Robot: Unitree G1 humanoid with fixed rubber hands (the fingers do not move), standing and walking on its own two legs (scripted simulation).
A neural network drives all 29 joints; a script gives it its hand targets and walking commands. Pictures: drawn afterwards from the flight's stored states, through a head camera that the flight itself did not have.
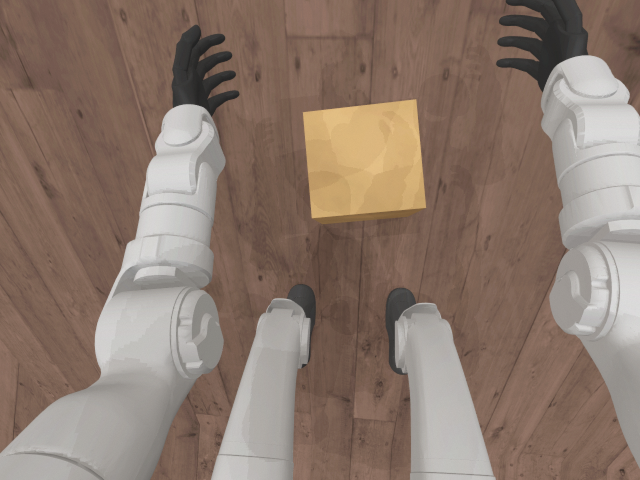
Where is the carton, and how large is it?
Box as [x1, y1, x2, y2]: [303, 99, 425, 223]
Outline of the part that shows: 415,99 303,112 312,218 321,223 331,223 407,216 425,207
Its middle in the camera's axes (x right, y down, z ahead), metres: +0.09 -0.14 +0.84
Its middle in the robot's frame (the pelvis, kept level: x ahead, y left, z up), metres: +0.50 -0.01 -0.52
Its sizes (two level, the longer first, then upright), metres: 0.210 0.200 0.250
